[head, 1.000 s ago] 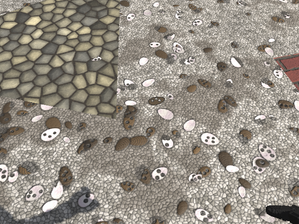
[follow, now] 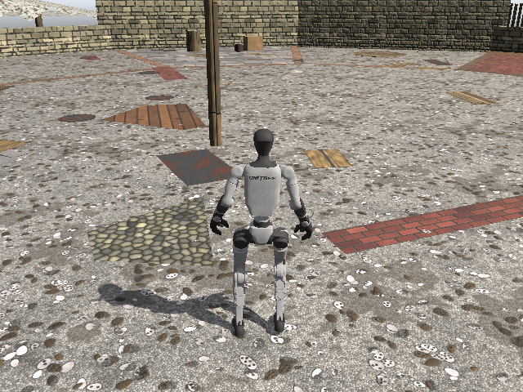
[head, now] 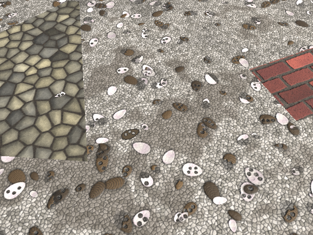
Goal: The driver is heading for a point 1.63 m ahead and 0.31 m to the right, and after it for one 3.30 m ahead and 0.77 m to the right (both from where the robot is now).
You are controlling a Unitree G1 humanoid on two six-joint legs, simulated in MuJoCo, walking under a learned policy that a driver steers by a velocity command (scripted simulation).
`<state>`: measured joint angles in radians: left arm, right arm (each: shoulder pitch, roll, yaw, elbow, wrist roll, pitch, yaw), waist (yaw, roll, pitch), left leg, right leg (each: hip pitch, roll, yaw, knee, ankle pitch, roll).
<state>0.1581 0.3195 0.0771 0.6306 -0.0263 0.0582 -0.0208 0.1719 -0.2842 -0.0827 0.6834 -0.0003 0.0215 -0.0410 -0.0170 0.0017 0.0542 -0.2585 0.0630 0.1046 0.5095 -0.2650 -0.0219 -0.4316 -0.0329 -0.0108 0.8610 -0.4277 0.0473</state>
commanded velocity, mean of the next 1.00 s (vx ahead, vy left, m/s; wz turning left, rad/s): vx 0.01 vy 0.00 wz -0.46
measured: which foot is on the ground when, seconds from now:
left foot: down 0.00-0.06, up 0.08-0.52, down 0.54-0.92, up 0.94-1.00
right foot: up 0.00-0.04, down 0.06-0.54, up 0.56-0.90, down 0.92-1.00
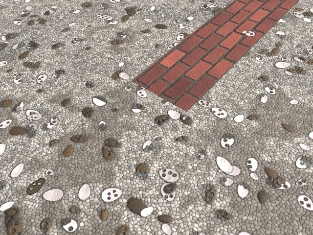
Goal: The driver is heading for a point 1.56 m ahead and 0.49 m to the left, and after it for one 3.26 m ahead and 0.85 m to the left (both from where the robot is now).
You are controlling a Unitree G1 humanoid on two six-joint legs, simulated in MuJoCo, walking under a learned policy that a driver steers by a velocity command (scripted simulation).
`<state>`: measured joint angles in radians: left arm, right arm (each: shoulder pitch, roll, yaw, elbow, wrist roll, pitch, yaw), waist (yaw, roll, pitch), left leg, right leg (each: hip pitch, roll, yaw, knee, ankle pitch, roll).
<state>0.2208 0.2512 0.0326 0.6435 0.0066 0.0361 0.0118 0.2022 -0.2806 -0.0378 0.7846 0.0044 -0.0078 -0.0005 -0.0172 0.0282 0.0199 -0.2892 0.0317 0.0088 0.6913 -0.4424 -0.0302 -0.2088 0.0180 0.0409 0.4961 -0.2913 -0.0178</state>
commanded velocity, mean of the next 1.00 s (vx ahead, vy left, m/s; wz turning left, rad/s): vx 0.43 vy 0.00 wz -0.03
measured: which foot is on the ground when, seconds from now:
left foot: up 0.00-0.28, down 0.30-0.82, up 0.84-1.00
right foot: down 0.00-0.32, up 0.34-0.80, down 0.82-1.00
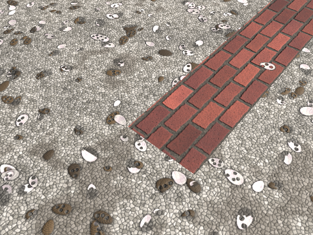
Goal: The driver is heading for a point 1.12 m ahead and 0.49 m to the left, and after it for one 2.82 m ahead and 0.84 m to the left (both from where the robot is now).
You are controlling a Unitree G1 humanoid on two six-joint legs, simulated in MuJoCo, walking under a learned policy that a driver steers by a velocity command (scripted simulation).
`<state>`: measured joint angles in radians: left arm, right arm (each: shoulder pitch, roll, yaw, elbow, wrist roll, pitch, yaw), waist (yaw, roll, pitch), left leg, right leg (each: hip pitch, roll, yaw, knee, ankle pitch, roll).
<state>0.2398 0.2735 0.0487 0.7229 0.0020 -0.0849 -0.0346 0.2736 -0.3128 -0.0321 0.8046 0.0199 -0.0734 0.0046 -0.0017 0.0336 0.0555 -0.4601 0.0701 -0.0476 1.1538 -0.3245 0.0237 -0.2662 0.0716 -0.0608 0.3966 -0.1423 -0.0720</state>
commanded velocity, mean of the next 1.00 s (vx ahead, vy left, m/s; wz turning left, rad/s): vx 0.50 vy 0.00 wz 0.39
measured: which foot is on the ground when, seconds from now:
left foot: up 0.00-0.34, down 0.36-0.88, up 0.90-1.00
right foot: down 0.00-0.38, up 0.40-0.84, down 0.86-1.00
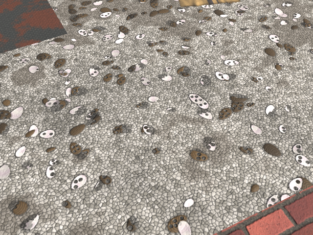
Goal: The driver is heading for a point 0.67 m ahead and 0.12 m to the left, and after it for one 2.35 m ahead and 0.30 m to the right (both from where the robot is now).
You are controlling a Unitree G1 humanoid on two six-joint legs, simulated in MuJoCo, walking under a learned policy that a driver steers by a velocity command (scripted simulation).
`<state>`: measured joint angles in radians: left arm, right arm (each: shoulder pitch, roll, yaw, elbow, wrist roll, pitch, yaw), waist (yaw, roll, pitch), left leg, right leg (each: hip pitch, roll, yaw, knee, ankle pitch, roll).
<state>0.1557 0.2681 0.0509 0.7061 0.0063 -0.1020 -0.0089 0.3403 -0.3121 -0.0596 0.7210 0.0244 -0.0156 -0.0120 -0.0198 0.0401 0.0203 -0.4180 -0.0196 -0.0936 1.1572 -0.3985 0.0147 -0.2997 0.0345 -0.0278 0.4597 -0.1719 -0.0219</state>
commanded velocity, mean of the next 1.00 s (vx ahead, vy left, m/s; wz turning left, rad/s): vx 0.47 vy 0.00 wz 0.45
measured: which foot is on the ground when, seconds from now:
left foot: up 0.00-0.36, down 0.38-0.88, up 0.90-1.00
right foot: down 0.00-0.36, up 0.38-0.84, down 0.86-1.00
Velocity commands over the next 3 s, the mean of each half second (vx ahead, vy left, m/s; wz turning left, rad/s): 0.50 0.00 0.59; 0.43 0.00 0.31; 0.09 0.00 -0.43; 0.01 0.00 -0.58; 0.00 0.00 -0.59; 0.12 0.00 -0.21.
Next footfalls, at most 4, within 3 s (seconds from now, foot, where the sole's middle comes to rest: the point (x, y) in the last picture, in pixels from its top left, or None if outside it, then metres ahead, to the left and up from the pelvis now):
0.38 left None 0.34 0.18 -0.77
0.86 right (143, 192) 0.68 0.09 -0.77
1.32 left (93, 202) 0.64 0.32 -0.77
1.74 right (152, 199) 0.65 0.05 -0.77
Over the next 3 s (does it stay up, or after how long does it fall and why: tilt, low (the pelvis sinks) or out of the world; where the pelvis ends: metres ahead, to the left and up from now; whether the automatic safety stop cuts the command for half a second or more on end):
stays up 0.62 0.11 0.02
